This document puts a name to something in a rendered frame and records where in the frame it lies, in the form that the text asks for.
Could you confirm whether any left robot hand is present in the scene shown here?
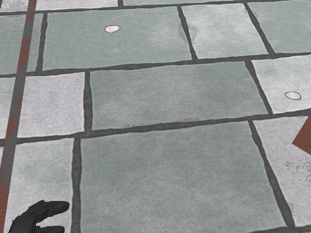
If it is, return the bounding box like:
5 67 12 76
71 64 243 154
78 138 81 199
8 200 70 233

